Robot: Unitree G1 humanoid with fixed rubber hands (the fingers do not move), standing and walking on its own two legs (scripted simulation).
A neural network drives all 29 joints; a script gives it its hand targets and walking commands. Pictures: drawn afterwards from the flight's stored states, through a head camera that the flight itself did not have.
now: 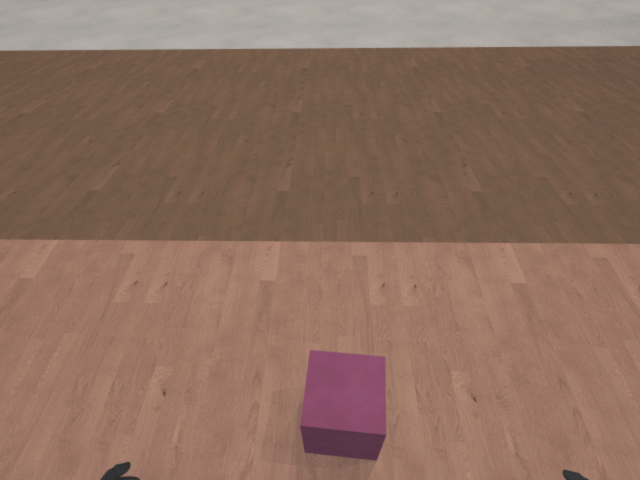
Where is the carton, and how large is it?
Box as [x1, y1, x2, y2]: [300, 350, 385, 460]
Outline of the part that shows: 310,350 300,422 305,452 376,460 385,436 384,357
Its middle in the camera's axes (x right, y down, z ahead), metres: +0.07 +0.48 +1.09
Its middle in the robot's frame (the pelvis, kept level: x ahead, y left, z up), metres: +0.44 -0.02 -0.66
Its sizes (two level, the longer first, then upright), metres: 0.210 0.200 0.250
